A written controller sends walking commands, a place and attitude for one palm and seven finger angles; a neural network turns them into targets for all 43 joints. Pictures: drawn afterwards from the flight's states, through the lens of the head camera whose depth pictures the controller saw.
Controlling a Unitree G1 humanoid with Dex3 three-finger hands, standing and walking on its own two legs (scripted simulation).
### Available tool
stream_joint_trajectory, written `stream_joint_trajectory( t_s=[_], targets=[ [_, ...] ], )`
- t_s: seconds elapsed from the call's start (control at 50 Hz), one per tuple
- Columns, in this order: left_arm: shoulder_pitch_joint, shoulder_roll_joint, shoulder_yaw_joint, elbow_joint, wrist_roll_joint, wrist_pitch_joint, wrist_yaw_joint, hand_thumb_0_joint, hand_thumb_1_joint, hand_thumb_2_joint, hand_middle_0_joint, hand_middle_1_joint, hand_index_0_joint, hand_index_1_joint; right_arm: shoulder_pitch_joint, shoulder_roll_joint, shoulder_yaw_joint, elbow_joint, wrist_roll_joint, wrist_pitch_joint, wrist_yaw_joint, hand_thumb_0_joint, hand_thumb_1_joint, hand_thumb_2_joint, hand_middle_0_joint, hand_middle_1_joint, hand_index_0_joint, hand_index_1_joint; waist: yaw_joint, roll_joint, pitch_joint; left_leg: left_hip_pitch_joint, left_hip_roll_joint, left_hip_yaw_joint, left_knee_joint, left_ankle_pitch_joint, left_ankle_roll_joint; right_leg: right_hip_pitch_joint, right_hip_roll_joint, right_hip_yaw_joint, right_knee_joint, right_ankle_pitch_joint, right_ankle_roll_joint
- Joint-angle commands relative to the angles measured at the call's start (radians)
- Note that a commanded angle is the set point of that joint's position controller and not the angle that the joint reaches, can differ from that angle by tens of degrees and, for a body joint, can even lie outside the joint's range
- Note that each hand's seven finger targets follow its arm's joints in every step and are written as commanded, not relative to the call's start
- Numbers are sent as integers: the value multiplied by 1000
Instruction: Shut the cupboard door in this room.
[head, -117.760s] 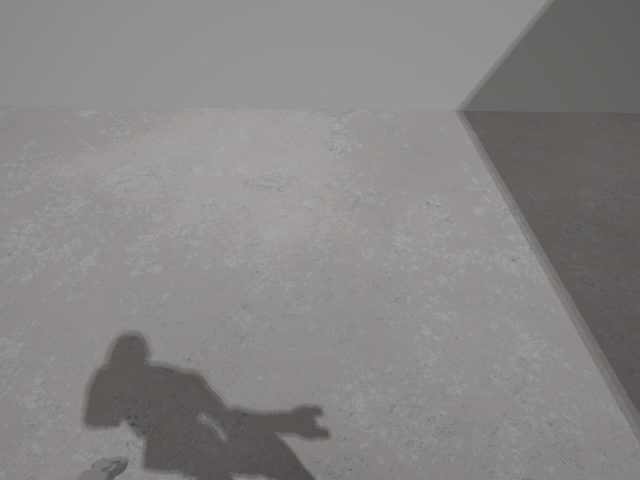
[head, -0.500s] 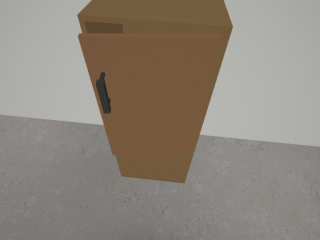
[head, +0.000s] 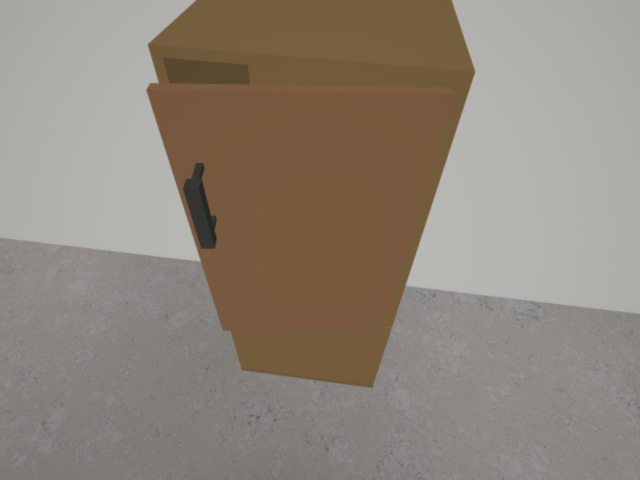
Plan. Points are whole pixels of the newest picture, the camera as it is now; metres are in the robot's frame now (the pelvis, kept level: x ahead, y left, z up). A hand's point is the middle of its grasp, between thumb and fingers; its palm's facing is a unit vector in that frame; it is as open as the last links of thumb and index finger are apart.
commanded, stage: come to a stop and stand still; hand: left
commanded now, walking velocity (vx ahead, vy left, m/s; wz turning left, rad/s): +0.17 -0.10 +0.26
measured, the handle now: (203, 206) +0.47 +0.21 +0.08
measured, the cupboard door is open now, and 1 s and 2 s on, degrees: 9 9 9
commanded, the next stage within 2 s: look again from close up in 1.52 s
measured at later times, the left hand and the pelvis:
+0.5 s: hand out of the picture +0.09 +0.16 -0.17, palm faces +0.07 -0.97 -0.24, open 7.4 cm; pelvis +0.04 -0.03 +0.00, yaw +4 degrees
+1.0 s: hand out of the picture -0.01 +0.17 -0.17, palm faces +0.10 -0.97 -0.21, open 7.4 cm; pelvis -0.01 +0.00 +0.01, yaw +4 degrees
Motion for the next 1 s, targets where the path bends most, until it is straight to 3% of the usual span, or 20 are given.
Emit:
stream_joint_trajectory(
  t_s=[0.0,0.04,0.06,0.08,0.1,0.12,0.22,0.3,0.34,0.38,0.5,0.6,0.62,0.64,0.66,0.68,0.74,0.84,0.94,0.98],
  targets=[
    [127,144,42,-6,2,-17,8,0,900,900,-200,-300,-200,-300,-18,-73,-24,-79,1,-26,-5,0,-900,-900,200,300,200,300,24,-129,120,-145,20,53,69,33,28,-4,-209,149,-140,239,-104],
    [111,130,41,-11,4,-18,9,0,900,900,-200,-300,-200,-300,56,-78,-28,-60,3,-33,-6,0,-900,-900,200,300,200,300,-20,-35,93,3,38,26,-30,161,48,-67,-160,56,4,363,-78],
    [93,103,36,-22,-1,-21,7,0,900,900,-200,-300,-200,-300,147,-116,-34,-25,-1,-39,-13,0,-900,-900,200,300,200,300,-50,106,45,167,115,-107,-82,408,93,-165,-81,-28,194,410,-38],
    [61,70,25,-40,-7,-28,13,0,900,900,-200,-300,-200,-300,252,-163,-43,5,-4,-42,-29,0,-900,-900,200,300,200,300,-76,271,-8,326,268,-328,-126,786,196,-333,-9,-88,395,173,4],
    [-1,73,21,-68,-11,-32,23,0,900,900,-200,-300,-200,-300,304,-157,-35,25,0,-37,-43,0,-900,-900,200,300,200,300,-88,322,19,381,341,-417,-163,1174,261,-459,-1,-23,542,-201,6],
    [-31,82,28,-76,-14,-28,32,0,900,900,-200,-300,-200,-300,285,-134,-26,27,5,-32,-51,0,-900,-900,200,300,200,300,-76,249,52,361,362,-369,-130,1348,277,-475,-46,38,560,-223,0],
    [48,23,32,-57,-15,10,23,0,900,900,-200,-300,-200,-300,43,-124,-39,-62,11,-24,-56,0,-900,-900,200,300,200,300,24,133,74,112,243,-152,-164,992,157,-229,-70,-16,217,24,23],
    [128,59,47,-47,-3,-2,19,0,900,900,-200,-300,-200,-300,32,-130,-69,-87,17,-8,-41,0,-900,-900,200,300,200,300,50,67,-22,71,161,-78,-58,632,65,-64,-80,-32,9,451,19],
    [111,146,62,-67,4,-13,24,0,900,900,-200,-300,-200,-300,100,-73,-75,-90,23,4,-32,0,-900,-900,200,300,200,300,26,-157,-96,-38,3,4,106,82,-7,23,-300,214,4,890,-96],
    [74,166,65,-87,4,-10,26,0,900,900,-200,-300,-200,-300,80,-17,-72,-92,22,24,-33,0,-900,-900,200,300,200,300,37,-219,-79,-62,-7,-6,335,-304,-15,-51,-407,275,-97,901,-210],
    [-10,161,77,-135,15,12,33,0,900,900,-200,-300,-200,-300,12,-24,-70,-119,16,37,-13,0,-900,-900,200,300,200,300,38,-201,-28,-115,10,14,352,-219,-31,-119,-345,195,-135,627,-189],
    [-67,165,83,-158,6,28,29,0,900,900,-200,-300,-200,-300,108,-8,-61,-104,15,21,-8,0,-900,-900,200,300,200,300,-16,-138,-55,140,-9,77,-98,27,-25,-255,-262,143,-83,280,-99],
    [-81,127,73,-167,1,35,27,0,900,900,-200,-300,-200,-300,134,-34,-65,-98,15,13,-10,0,-900,-900,200,300,200,300,-30,-43,-38,207,37,28,-207,56,-17,-322,-193,85,-3,134,-50],
    [-85,64,62,-190,-7,45,22,0,900,900,-200,-300,-200,-300,112,-107,-77,-120,4,8,-13,0,-900,-900,200,300,200,300,-24,216,14,132,217,-214,-329,33,49,-406,-87,-2,126,-37,17],
    [-114,51,57,-201,-4,51,23,0,900,900,-200,-300,-200,-300,62,-144,-79,-155,-3,14,-17,0,-900,-900,200,300,200,300,-24,300,87,-36,327,-334,-398,69,135,-385,-43,-23,265,-135,37],
    [-106,68,61,-192,0,53,22,0,900,900,-200,-300,-200,-300,-10,-129,-69,-176,-8,14,-15,0,-900,-900,200,300,200,300,0,227,89,-132,329,-303,-407,26,182,-312,-65,24,348,-93,23],
    [-35,48,56,-134,8,49,12,0,900,900,-200,-300,-200,-300,-79,-89,-54,-183,-5,1,-26,0,-900,-900,200,300,200,300,46,178,100,-128,231,-162,-343,185,152,-271,-58,30,409,14,20],
    [-40,15,36,-116,-2,25,13,0,900,900,-200,-300,-200,-300,30,-95,-58,-140,-2,-6,-31,0,-900,-900,200,300,200,300,8,111,32,97,227,-136,-263,463,157,-223,-61,-11,120,-8,39],
    [34,87,29,-59,-6,-10,22,0,900,900,-200,-300,-200,-300,37,-55,-45,-120,20,-12,-23,0,-900,-900,200,300,200,300,2,-46,-32,61,93,-41,-174,252,24,-38,-190,135,-139,453,-25],
    [24,76,21,-45,-7,-11,19,0,900,900,-200,-300,-200,-300,34,-58,-42,-95,14,-8,-19,0,-900,-900,200,300,200,300,-4,-84,-31,113,94,-39,-189,237,17,-91,-154,108,-127,388,-21]
  ],
)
